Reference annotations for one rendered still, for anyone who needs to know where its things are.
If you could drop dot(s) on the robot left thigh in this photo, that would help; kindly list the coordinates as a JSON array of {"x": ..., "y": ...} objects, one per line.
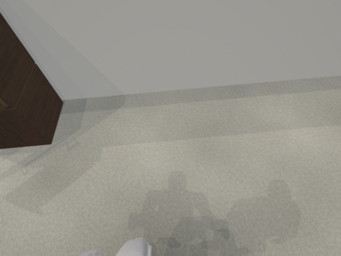
[{"x": 135, "y": 247}]

